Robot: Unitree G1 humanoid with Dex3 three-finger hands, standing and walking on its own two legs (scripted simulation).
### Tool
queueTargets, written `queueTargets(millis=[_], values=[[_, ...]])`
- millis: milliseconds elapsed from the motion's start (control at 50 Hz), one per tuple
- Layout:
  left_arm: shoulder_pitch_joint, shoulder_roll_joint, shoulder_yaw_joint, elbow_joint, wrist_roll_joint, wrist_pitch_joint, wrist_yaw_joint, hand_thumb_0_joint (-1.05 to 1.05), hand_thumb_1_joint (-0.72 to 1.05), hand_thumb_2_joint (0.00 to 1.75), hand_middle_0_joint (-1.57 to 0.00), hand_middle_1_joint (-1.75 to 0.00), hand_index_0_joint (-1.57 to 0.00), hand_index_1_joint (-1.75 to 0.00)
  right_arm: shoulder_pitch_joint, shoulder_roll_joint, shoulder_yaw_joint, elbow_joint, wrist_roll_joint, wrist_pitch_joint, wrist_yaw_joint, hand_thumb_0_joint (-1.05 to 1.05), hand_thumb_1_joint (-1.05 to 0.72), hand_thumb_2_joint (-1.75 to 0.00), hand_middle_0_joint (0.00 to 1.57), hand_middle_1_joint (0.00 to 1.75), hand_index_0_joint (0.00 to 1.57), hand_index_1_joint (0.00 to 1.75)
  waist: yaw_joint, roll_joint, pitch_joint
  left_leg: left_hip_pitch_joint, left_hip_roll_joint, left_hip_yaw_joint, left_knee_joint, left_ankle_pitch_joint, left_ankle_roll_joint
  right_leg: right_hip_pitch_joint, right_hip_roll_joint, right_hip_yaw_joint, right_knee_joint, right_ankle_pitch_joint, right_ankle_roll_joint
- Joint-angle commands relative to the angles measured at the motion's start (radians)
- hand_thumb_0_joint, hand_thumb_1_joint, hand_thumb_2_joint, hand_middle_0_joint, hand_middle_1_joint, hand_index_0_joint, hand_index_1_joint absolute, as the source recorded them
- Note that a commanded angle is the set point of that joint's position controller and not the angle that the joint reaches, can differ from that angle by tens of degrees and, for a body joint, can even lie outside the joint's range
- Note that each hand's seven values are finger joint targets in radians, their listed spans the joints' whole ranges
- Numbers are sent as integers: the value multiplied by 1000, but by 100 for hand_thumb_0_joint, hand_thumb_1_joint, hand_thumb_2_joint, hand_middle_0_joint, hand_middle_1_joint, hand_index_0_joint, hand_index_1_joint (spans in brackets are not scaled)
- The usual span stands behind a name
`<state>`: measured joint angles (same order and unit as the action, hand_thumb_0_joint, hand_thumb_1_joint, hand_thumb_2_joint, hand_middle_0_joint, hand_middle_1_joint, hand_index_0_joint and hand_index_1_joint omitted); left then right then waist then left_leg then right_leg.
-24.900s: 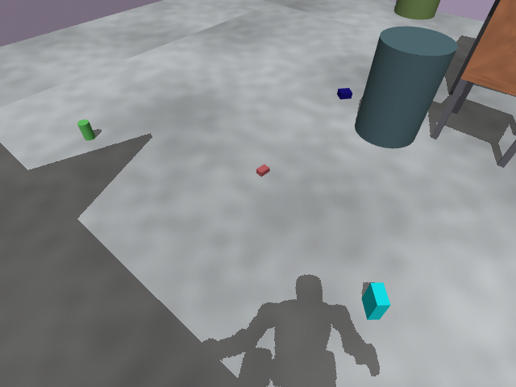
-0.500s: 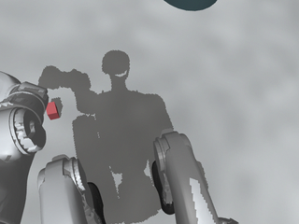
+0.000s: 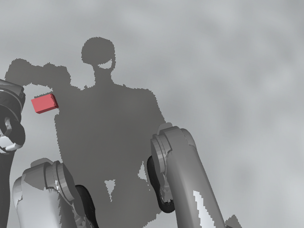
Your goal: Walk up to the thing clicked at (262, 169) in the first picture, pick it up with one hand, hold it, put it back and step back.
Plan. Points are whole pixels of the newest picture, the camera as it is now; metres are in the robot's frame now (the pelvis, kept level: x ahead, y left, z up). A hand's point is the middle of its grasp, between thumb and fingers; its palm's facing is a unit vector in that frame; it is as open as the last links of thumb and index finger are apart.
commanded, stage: crouch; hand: left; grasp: from above
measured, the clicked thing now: (45, 103) +0.50 +0.21 -0.32
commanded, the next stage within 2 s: lower in 0.06 s
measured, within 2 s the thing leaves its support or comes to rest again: neither
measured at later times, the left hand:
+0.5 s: hand (7, 101) +0.49 +0.26 -0.19, palm faces -0.18 -0.39 -0.90, open 3.6 cm
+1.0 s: hand (17, 104) +0.48 +0.26 -0.23, palm faces -0.16 -0.40 -0.90, open 4.4 cm
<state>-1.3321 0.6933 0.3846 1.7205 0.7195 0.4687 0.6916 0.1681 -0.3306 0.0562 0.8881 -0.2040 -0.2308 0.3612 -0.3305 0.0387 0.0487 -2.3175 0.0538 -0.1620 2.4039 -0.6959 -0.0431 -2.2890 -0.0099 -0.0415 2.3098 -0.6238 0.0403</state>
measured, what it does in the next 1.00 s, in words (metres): stands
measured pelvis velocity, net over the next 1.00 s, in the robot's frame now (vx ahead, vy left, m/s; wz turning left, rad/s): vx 0.00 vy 0.01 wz -0.07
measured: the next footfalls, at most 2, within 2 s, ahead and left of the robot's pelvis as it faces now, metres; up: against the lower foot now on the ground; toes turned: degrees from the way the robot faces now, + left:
none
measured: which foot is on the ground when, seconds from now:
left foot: down 0.00-1.00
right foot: down 0.00-1.00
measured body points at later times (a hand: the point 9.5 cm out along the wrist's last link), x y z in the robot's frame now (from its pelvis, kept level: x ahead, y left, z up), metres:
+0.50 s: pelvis +0.00 +0.01 -0.01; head +0.28 +0.05 +0.34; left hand +0.50 +0.28 -0.14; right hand -0.03 -0.25 -0.10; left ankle +0.07 +0.14 -0.30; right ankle +0.11 -0.13 -0.30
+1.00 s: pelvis +0.00 +0.01 -0.01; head +0.30 +0.06 +0.32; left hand +0.49 +0.27 -0.18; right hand -0.05 -0.24 -0.07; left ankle +0.07 +0.14 -0.30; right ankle +0.11 -0.13 -0.30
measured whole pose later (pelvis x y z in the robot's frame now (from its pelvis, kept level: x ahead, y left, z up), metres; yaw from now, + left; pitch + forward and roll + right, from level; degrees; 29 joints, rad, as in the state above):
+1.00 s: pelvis +0.00 +0.01 -0.01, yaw -4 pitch +30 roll -11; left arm -1.34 0.86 0.35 1.83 0.67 0.39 0.83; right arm 0.15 -0.37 0.21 0.79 -0.24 -0.28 0.47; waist -0.43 -0.06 0.21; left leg -2.31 0.05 -0.24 2.47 -0.71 -0.04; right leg -2.23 0.00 -0.11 2.31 -0.62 0.06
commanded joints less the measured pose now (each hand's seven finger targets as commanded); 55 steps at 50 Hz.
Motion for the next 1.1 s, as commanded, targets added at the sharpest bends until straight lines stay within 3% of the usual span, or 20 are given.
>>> queueTargets(millis=[0, 80, 100, 160, 220, 260, 360, 380, 400, 460, 520, 580, 620, 680, 740, 860, 960, 1020, 1040, 1080], values=[[-322, 204, -34, -118, 28, -10, 30, 0, 92, 16, -120, -39, -126, -33, 275, -247, -51, 26, -2, -1, 10, 0, -92, -90, 20, 30, 20, 30, -37, 269, -751, 417, -22, 123, -222, 202, 38, 480, 39, -128, -233, 200, -39], [-332, 201, -35, -99, 36, -19, 35, 0, 92, 19, -120, -41, -127, -35, 284, -260, -50, 26, -7, -1, 16, 0, -92, -90, 20, 30, 20, 30, -53, 282, -724, 416, -19, 119, -208, 189, 39, 446, 40, -129, -227, 191, -44], [-358, 187, -49, -134, 37, -26, 33, 0, 93, 18, -121, -42, -127, -35, 294, -239, -35, 31, -12, -3, 22, 0, -92, -90, 20, 30, 20, 30, -68, 270, -715, 420, -21, 115, -206, 203, 37, 452, 35, -136, -220, 207, -42], [-343, 205, -41, -122, 43, -36, 36, 0, 90, 18, -120, -38, -126, -33, 297, -249, -30, 31, -11, -8, 27, 0, -92, -90, 20, 30, 20, 30, -60, 290, -725, 442, -19, 113, -206, 216, 32, 449, 40, -139, -213, 212, -45], [-346, 207, -54, -74, 57, -40, 46, 0, 86, 17, -117, -38, -123, -33, 290, -262, -24, 35, -13, -15, 31, 0, -92, -90, 20, 30, 20, 30, -78, 284, -686, 411, -21, 101, -203, 178, 38, 423, 37, -145, -214, 184, -45], [-328, 195, -66, -54, 43, -45, 45, 0, 85, 18, -116, -41, -122, -35, 273, -261, -16, 32, -18, -19, 35, 0, -92, -90, 20, 30, 20, 30, -87, 244, -653, 393, -25, 110, -189, 154, 41, 428, 41, -149, -227, 156, -40], [-326, 234, -67, -39, 56, -53, 61, 0, 85, 11, -115, -37, -121, -31, 255, -290, -8, 24, -23, -31, 42, 0, -92, -90, 20, 30, 20, 30, -97, 286, -623, 428, -22, 84, -204, 144, 41, 405, 34, -167, -214, 156, -44], [-301, 256, -49, -6, 56, -53, 70, 0, 84, 14, -115, -38, -121, -32, 266, -311, -15, 22, -21, -31, 42, 0, -92, -90, 20, 30, 20, 30, -90, 278, -637, 414, -20, 90, -201, 134, 45, 430, 44, -159, -226, 146, -45], [-335, 252, -59, -50, 59, -59, 73, 0, 83, 12, -114, -37, -120, -30, 266, -287, -1, 24, -24, -31, 45, 0, -92, -90, 20, 30, 20, 30, -99, 274, -635, 419, -22, 83, -195, 144, 46, 424, 38, -163, -222, 162, -42], [-318, 266, -37, -10, 53, -65, 99, 0, 83, 16, -116, -36, -121, -31, 271, -309, 2, 13, -26, -38, 53, 0, -92, -90, 20, 30, 20, 30, -103, 312, -637, 439, -14, 79, -197, 159, 40, 429, 43, -165, -219, 179, -48], [-352, 258, -44, -37, 39, -70, 116, 0, 85, 13, -116, -38, -122, -31, 262, -303, 18, 4, -39, -42, 69, 0, -92, -90, 20, 30, 20, 30, -133, 302, -614, 445, -17, 70, -188, 183, 39, 442, 33, -182, -204, 211, -42], [-347, 278, -45, -34, 30, -74, 125, 0, 85, 12, -116, -34, -122, -29, 262, -314, 32, 7, -41, -44, 80, 0, -92, -90, 20, 30, 20, 30, -134, 329, -621, 463, -13, 75, -183, 209, 34, 465, 41, -184, -207, 233, -41], [-337, 284, -37, -20, 21, -76, 130, 0, 75, 12, -112, -28, -116, -24, 278, -317, 45, 0, -41, -44, 89, 0, -92, -90, 20, 30, 20, 30, -136, 326, -621, 458, -10, 79, -176, 231, 34, 488, 47, -180, -209, 258, -41], [-315, 298, -57, -6, 15, -76, 125, 0, 76, 11, -112, -29, -117, -24, 245, -324, 56, -6, -44, -43, 94, 0, -92, -90, 20, 30, 20, 30, -139, 305, -606, 427, -16, 83, -169, 198, 39, 503, 46, -186, -213, 231, -35], [-305, 331, -50, -5, 20, -82, 130, 0, 73, 14, -111, -29, -115, -25, 272, -333, 68, -12, -37, -43, 98, 0, -92, -90, 20, 30, 20, 30, -140, 309, -622, 414, -13, 79, -165, 213, 44, 534, 55, -176, -226, 250, -36], [-309, 339, -52, 5, 2, -88, 161, 0, 74, 12, -110, -31, -114, -27, 258, -353, 74, -32, -41, -46, 108, 0, -92, -90, 20, 30, 20, 30, -162, 323, -581, 442, -9, 49, -182, 188, 40, 518, 53, -198, -217, 236, -39], [-302, 323, -64, 15, -37, -94, 175, 0, 73, 14, -109, -33, -113, -28, 231, -360, 91, -55, -41, -54, 113, 0, -92, -90, 20, 30, 20, 30, -180, 333, -536, 464, -7, 32, -178, 174, 38, 490, 48, -209, -207, 229, -40], [-307, 347, -57, 18, -27, -107, 182, 0, 74, 16, -109, -33, -113, -29, 254, -365, 105, -57, -32, -53, 115, 0, -92, -90, 20, 30, 20, 30, -179, 352, -551, 466, 1, 26, -179, 198, 33, 498, 55, -205, -212, 252, -44], [-308, 331, -80, 17, -30, -104, 178, 0, 76, 16, -110, -35, -115, -30, 222, -363, 108, -62, -42, -57, 116, 0, -92, -90, 20, 30, 20, 30, -190, 347, -523, 458, -6, 28, -172, 183, 34, 486, 48, -212, -201, 243, -42], [-300, 337, -79, 23, -41, -108, 180, 0, 75, 16, -110, -34, -114, -29, 228, -372, 112, -69, -38, -59, 115, 0, -92, -90, 20, 30, 20, 30, -194, 342, -521, 464, -5, 24, -172, 183, 35, 496, 52, -213, -208, 245, -40]])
